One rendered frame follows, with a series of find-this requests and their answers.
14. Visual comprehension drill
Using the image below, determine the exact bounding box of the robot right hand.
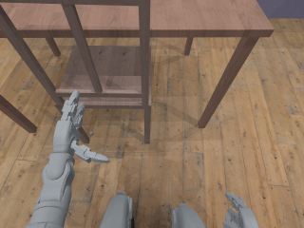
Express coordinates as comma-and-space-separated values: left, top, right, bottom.
223, 192, 260, 228

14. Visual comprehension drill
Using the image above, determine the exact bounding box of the right robot thigh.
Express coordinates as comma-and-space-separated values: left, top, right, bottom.
171, 206, 206, 228

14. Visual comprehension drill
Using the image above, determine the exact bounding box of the robot thigh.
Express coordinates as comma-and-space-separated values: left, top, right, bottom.
171, 206, 206, 228
99, 195, 133, 228

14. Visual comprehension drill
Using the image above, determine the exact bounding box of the left robot thigh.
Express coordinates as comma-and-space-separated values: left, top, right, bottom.
99, 195, 133, 228

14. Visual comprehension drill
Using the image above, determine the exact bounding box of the chair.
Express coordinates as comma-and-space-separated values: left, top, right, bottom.
0, 0, 151, 144

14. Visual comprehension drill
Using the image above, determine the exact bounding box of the robot left forearm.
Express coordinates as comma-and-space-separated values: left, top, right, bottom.
25, 152, 75, 228

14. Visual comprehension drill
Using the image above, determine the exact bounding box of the robot left hand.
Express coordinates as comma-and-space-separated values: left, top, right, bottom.
52, 89, 110, 163

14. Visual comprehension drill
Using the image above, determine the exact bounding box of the table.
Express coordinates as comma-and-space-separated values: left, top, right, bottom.
0, 0, 275, 133

